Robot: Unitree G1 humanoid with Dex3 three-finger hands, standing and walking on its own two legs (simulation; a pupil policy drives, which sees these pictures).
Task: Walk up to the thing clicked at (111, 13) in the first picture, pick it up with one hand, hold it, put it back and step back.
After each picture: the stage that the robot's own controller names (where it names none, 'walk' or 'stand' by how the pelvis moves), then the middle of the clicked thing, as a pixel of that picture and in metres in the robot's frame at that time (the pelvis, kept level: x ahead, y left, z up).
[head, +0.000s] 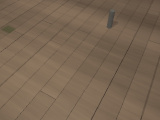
stand; (110, 19) +1.81 -0.37 -0.65
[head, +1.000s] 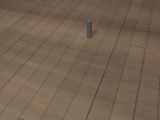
walk; (89, 29) +1.70 +0.05 -0.62
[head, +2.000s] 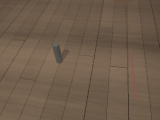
walk; (57, 53) +1.12 +0.32 -0.65
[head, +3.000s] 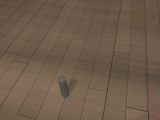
walk; (63, 87) +0.73 +0.22 -0.65
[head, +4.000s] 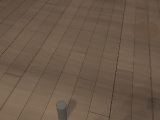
walk; (62, 112) +0.51 +0.16 -0.65
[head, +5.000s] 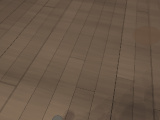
stand; out of the picture +0.41 +0.15 -0.65
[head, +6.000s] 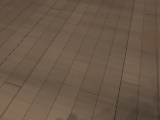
stand; out of the picture +0.40 +0.15 -0.65
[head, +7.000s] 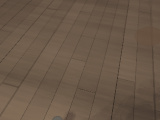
stand; out of the picture +0.41 +0.16 -0.66
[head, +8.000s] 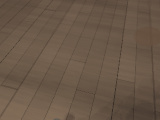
stand; out of the picture +0.40 +0.17 -0.66
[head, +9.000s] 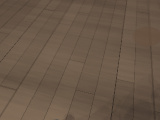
go down; out of the picture +0.39 +0.17 -0.66
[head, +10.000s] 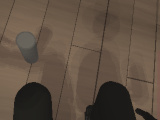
go down; (29, 50) +0.47 +0.19 -0.30
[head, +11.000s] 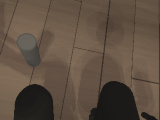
approach; (30, 52) +0.48 +0.19 -0.27
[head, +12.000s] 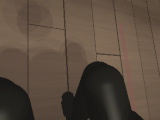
close in; out of the picture +0.47 +0.23 -0.17
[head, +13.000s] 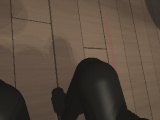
close; out of the picture +0.47 +0.25 -0.16
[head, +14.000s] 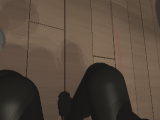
lift; out of the picture +0.39 +0.22 -0.15
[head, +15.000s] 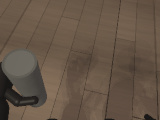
lift; (30, 84) +0.31 +0.16 +0.04
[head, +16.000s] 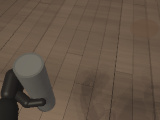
hold; (39, 87) +0.30 +0.14 +0.08
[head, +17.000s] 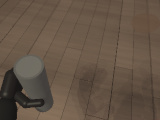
hold; (38, 88) +0.30 +0.15 +0.05
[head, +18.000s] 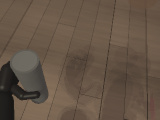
crouch; (33, 81) +0.34 +0.15 -0.01
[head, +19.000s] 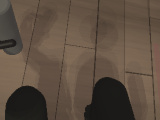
lower; (5, 29) +0.48 +0.18 -0.03
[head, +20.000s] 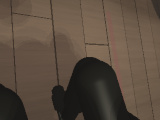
lower; out of the picture +0.46 +0.25 -0.17
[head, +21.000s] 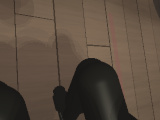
lower; out of the picture +0.46 +0.24 -0.17
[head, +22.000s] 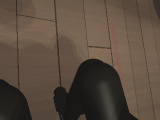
lower; out of the picture +0.45 +0.24 -0.16
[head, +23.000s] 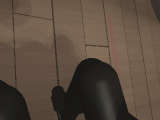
lower; out of the picture +0.44 +0.24 -0.17
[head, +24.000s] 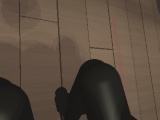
draw back; out of the picture +0.44 +0.21 -0.17
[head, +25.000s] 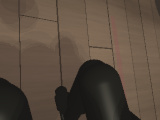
rise; out of the picture +0.44 +0.21 -0.18
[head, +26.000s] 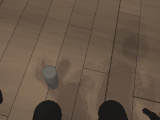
walk; (51, 78) +0.44 +0.14 -0.41
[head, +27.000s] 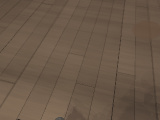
stand; out of the picture +0.39 +0.13 -0.60
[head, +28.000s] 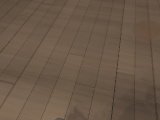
stand; out of the picture +0.38 +0.13 -0.60
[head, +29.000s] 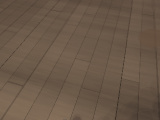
stand; out of the picture +0.40 +0.12 -0.64
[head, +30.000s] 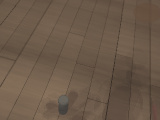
walk; (63, 105) +0.44 +0.07 -0.64
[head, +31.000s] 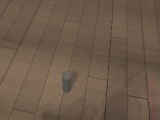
walk; (66, 82) +0.61 +0.09 -0.63
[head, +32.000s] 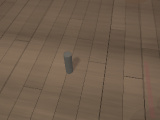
walk; (68, 63) +0.90 +0.18 -0.63
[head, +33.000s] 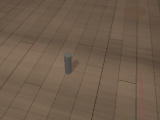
stand; (68, 63) +1.04 +0.15 -0.64
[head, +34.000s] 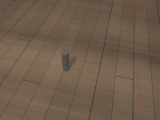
stand; (65, 61) +1.04 +0.16 -0.66
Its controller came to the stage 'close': yes
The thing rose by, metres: 0.69
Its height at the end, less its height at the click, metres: +0.00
